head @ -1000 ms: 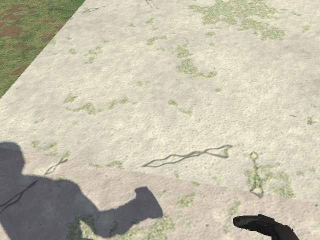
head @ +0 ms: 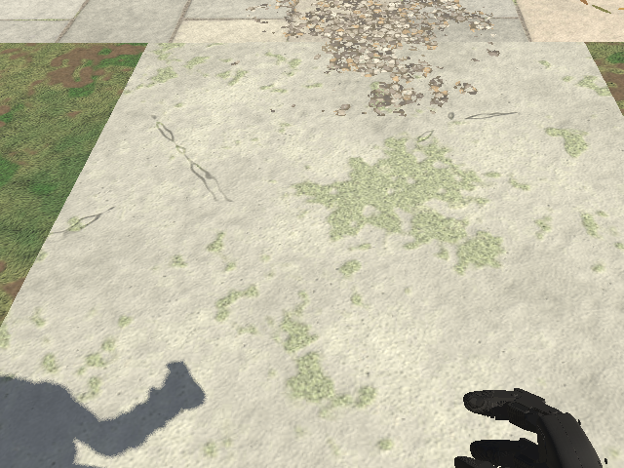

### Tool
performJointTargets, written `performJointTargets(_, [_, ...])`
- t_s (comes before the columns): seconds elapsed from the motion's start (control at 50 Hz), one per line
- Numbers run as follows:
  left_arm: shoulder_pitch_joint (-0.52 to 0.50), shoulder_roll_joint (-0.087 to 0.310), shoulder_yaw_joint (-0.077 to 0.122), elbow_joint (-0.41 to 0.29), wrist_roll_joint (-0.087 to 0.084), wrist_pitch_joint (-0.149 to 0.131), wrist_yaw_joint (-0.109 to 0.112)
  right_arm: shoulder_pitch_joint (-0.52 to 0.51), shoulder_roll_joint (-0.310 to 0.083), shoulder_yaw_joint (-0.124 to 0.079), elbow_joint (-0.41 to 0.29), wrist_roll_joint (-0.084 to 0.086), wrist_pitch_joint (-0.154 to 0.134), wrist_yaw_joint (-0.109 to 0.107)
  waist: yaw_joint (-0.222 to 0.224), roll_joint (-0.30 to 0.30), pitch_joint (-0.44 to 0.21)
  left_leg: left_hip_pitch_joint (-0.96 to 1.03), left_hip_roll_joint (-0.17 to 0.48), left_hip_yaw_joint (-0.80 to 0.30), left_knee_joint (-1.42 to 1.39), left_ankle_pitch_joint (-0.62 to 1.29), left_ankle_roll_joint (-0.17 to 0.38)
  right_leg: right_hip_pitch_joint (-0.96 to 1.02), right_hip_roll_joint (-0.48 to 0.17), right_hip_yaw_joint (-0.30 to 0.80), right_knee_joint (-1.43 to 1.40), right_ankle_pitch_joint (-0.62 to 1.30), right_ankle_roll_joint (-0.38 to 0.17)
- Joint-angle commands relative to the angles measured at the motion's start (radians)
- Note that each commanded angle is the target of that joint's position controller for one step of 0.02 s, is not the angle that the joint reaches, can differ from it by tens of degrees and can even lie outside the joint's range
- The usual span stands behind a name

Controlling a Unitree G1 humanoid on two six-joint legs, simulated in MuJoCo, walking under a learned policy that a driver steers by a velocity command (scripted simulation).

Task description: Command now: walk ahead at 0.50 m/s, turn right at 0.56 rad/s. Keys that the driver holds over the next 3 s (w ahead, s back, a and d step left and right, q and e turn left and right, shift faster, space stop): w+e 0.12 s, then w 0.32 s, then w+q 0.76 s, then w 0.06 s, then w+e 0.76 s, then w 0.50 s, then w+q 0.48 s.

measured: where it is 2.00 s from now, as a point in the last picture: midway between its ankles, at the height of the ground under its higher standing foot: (334, 262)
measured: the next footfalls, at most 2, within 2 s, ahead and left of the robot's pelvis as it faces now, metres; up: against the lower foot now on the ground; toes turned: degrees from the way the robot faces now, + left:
left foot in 0.04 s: +0.20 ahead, +0.14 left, +0.00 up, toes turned +1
right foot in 0.56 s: +0.42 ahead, -0.17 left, +0.00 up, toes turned -12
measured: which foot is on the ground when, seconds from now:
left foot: up 0.00-0.02, down 0.04-0.56, up 0.58-1.00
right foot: down 0.00-0.06, up 0.08-0.54, down 0.56-1.00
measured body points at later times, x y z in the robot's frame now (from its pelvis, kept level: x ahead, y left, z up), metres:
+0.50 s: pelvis +0.25 +0.00 +0.01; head +0.27 -0.01 +0.46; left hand +0.52 +0.16 -0.07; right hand +0.14 -0.23 -0.14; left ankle +0.16 +0.14 -0.72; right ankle +0.38 -0.17 -0.69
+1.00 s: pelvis +0.49 -0.05 +0.01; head +0.51 -0.04 +0.46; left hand +0.49 +0.22 -0.13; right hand +0.70 -0.27 -0.09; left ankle +0.65 +0.10 -0.68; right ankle +0.38 -0.17 -0.72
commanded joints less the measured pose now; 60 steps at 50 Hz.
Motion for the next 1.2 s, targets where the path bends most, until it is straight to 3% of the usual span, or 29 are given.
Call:
performJointTargets(0.02, [-0.021,0.195,0.058,-0.027,0.013,0.001,-0.003,-0.089,-0.138,-0.060,-0.086,0.044,-0.032,-0.028,-0.102,-0.098,0.089,0.275,-0.035,0.041,-0.136,0.019,0.055,-0.066,-0.256,0.179,0.013,1.042,-0.072])
performJointTargets(0.04, [-0.028,0.151,0.046,-0.042,0.025,-0.006,-0.010,0.096,-0.161,-0.074,-0.038,0.064,-0.053,-0.042,-0.161,-0.050,-0.091,0.595,0.017,0.018,-0.060,0.084,0.144,-0.117,-0.194,0.123,0.192,1.097,-0.018])
performJointTargets(0.06, [0.086,0.022,0.015,-0.062,0.029,-0.017,-0.006,0.273,-0.209,-0.079,0.003,0.027,-0.070,-0.047,-0.139,0.130,-0.303,1.022,0.197,-0.147,0.010,0.403,0.328,-0.342,-0.051,0.066,0.467,0.742,0.052])
performJointTargets(0.08, [0.107,-0.032,-0.010,-0.089,0.024,-0.022,-0.005,0.475,-0.164,-0.066,0.053,0.014,-0.074,-0.042,-0.208,0.388,-0.476,1.368,0.435,-0.603,-0.180,0.189,0.531,-0.708,0.087,-0.021,0.774,-0.111,0.121])
performJointTargets(0.1, [-0.087,0.104,0.036,-0.104,0.004,-0.005,-0.009,0.508,-0.154,-0.081,0.092,-0.017,-0.068,-0.062,-0.261,0.174,-0.163,1.100,0.418,-0.613,-0.309,-0.153,0.381,-0.880,-0.019,-0.068,0.981,-0.039,0.089])
performJointTargets(0.12, [-0.139,0.111,0.046,-0.101,-0.005,0.008,0.001,0.389,-0.161,-0.086,0.083,-0.004,-0.060,-0.074,-0.207,0.082,0.029,0.798,0.394,-0.473,-0.366,-0.342,0.289,-0.864,-0.104,-0.096,1.016,0.100,0.062])
performJointTargets(0.18, [-0.203,0.047,0.040,-0.100,0.052,0.023,0.018,0.282,0.007,-0.048,0.085,0.016,-0.044,-0.071,-0.108,0.057,0.042,0.531,0.293,-0.215,-0.478,-0.089,0.256,-0.671,-0.200,-0.126,0.845,0.206,0.033])
performJointTargets(0.22, [-0.242,-0.014,0.025,-0.112,0.035,0.030,0.008,0.294,-0.018,-0.065,0.114,0.002,-0.053,-0.071,-0.107,0.059,0.041,0.528,0.247,-0.112,-0.513,-0.051,0.268,-0.701,-0.197,-0.131,0.814,0.185,0.023])
performJointTargets(0.26, [-0.292,0.000,0.027,-0.125,0.029,0.030,-0.001,0.322,-0.031,-0.068,0.141,-0.023,-0.059,-0.052,-0.105,0.038,0.071,0.507,0.233,-0.035,-0.542,0.008,0.287,-0.752,-0.203,-0.132,0.734,0.305,0.011])
performJointTargets(0.28, [-0.311,0.085,0.054,-0.193,-0.090,0.052,0.055,0.329,-0.155,-0.090,0.162,0.052,-0.062,-0.052,-0.035,0.007,0.120,0.476,0.243,-0.035,-0.526,-0.053,0.230,-0.773,-0.235,-0.122,0.712,0.310,0.047])
performJointTargets(0.36, [-0.439,0.088,0.042,-0.243,-0.049,0.064,0.066,0.361,-0.154,-0.086,0.186,0.052,-0.054,-0.059,-0.057,0.045,0.136,0.408,0.217,0.031,-0.532,-0.028,0.212,-0.706,-0.262,-0.193,0.479,0.489,0.077])
performJointTargets(0.48, [-0.643,0.094,0.037,-0.309,-0.056,0.067,0.040,0.519,-0.191,-0.098,0.235,0.073,-0.035,-0.059,-0.141,0.036,0.167,0.611,0.239,0.023,-0.466,-0.008,0.197,-0.621,-0.214,-0.258,0.162,0.410,0.063])
performJointTargets(0.52, [-0.606,0.119,0.048,-0.310,-0.053,0.057,0.037,0.526,-0.213,-0.104,0.244,0.078,-0.021,-0.059,-0.113,0.069,0.153,0.649,0.249,0.001,-0.371,0.118,0.188,-0.520,-0.171,-0.286,0.082,0.312,0.049])
performJointTargets(0.56, [-0.324,0.221,0.097,-0.231,-0.040,0.049,0.050,0.489,-0.200,-0.096,0.232,0.073,-0.018,-0.059,0.015,0.069,-0.005,0.531,0.172,0.048,-0.053,0.306,0.139,-0.101,-0.145,-0.281,0.061,0.361,0.008])
performJointTargets(0.58, [-0.105,0.336,0.128,-0.196,-0.024,0.049,0.067,0.460,-0.164,-0.079,0.184,0.047,-0.027,-0.058,0.082,-0.083,-0.188,0.270,0.096,0.098,0.316,-0.030,0.090,0.245,-0.381,-0.019,0.103,0.495,-0.055])
performJointTargets(0.6, [-0.085,0.367,0.123,-0.190,-0.019,0.048,0.064,0.547,-0.049,-0.050,0.176,0.061,-0.051,-0.049,0.027,-0.300,-0.298,-0.064,-0.044,0.001,0.607,-0.558,0.047,0.471,-0.569,0.383,-0.056,0.382,-0.190])
performJointTargets(0.62, [-0.091,0.283,0.105,-0.198,-0.014,0.046,0.064,0.500,-0.135,-0.078,0.191,0.089,-0.064,-0.048,0.045,-0.188,-0.258,-0.152,-0.006,-0.117,0.739,-0.538,0.051,0.401,-0.546,0.375,-0.100,0.337,-0.170])
performJointTargets(0.64, [-0.173,0.238,0.091,-0.208,-0.022,0.042,0.067,0.425,-0.152,-0.086,0.158,0.098,-0.064,-0.051,0.017,-0.174,-0.150,-0.205,0.045,-0.097,0.763,-0.444,0.061,0.279,-0.522,0.216,-0.106,0.346,-0.128])
performJointTargets(0.66, [-0.262,0.194,0.077,-0.219,-0.024,0.038,0.064,0.375,-0.153,-0.090,0.145,0.090,-0.054,-0.060,-0.020,-0.107,-0.088,-0.159,0.090,-0.083,0.729,-0.352,0.062,0.129,-0.486,0.107,-0.142,0.370,-0.101])
performJointTargets(0.72, [-0.344,0.130,0.067,-0.193,-0.006,0.029,0.058,0.387,-0.114,-0.098,0.131,0.080,-0.004,-0.065,-0.107,-0.123,0.030,-0.032,0.134,-0.096,0.643,-0.251,0.073,-0.126,-0.425,-0.089,-0.256,0.375,-0.060])
performJointTargets(0.86, [-0.283,0.197,0.084,-0.153,-0.003,0.027,0.098,0.235,-0.110,-0.094,0.057,0.064,0.024,-0.039,-0.105,-0.065,0.119,-0.099,0.117,-0.094,0.363,0.003,0.056,-0.120,-0.402,-0.331,-0.305,0.492,-0.039])
performJointTargets(1.0, [-0.207,0.267,0.112,-0.132,-0.036,0.047,0.108,0.033,-0.121,-0.081,-0.032,0.067,0.031,0.004,-0.042,-0.058,0.191,-0.061,0.083,0.028,0.085,-0.093,0.103,0.056,-0.445,-0.434,-0.248,0.538,-0.007])
performJointTargets(1.04, [-0.224,0.295,0.121,-0.137,-0.048,0.058,0.106,0.072,-0.149,-0.094,-0.043,0.065,0.034,0.009,-0.076,-0.089,0.158,0.051,0.025,0.092,0.058,-0.203,0.137,0.085,-0.445,-0.462,-0.133,0.836,0.010])
performJointTargets(1.08, [-0.260,0.315,0.121,-0.145,-0.062,0.073,0.105,0.302,-0.216,-0.136,0.010,0.070,0.032,0.006,-0.205,-0.083,0.039,0.368,-0.084,0.157,-0.045,-0.174,0.189,0.047,-0.390,-0.512,0.184,1.082,0.049])
performJointTargets(1.1, [-0.256,0.288,0.112,-0.161,-0.042,0.071,0.108,0.475,-0.310,-0.177,0.056,0.073,0.032,-0.010,-0.268,-0.004,-0.053,0.681,-0.028,-0.001,-0.063,-0.130,0.239,-0.187,-0.349,-0.514,0.491,0.839,0.103])
performJointTargets(1.12, [-0.191,0.132,0.066,-0.228,-0.001,0.044,0.096,0.463,-0.430,-0.192,0.055,0.081,0.024,-0.015,-0.146,0.284,-0.108,0.985,0.222,-0.560,-0.172,-0.235,0.415,-0.653,-0.148,-0.429,0.859,-0.046,0.170])
performJointTargets(1.14, [-0.274,0.187,0.068,-0.252,-0.045,-0.006,0.081,0.529,-0.379,-0.169,0.020,0.058,0.015,-0.013,-0.204,0.207,-0.266,1.066,0.301,-0.848,-0.360,-0.378,0.464,-0.767,-0.100,-0.180,0.989,-0.108,0.152])
performJointTargets(1.16, [-0.374,0.222,0.077,-0.276,-0.083,-0.029,0.071,0.504,-0.313,-0.151,0.028,0.046,0.005,-0.015,-0.218,0.150,-0.149,1.023,0.287,-0.720,-0.371,-0.288,0.408,-0.877,-0.145,-0.170,1.002,-0.014,0.122])
performJointTargets(1.2, [-0.388,0.224,0.078,-0.263,-0.038,-0.036,0.085,0.347,-0.226,-0.125,-0.010,0.060,-0.003,-0.020,-0.135,0.025,-0.031,0.720,0.213,-0.480,-0.347,-0.103,0.341,-0.762,-0.230,-0.163,0.847,0.130,0.101])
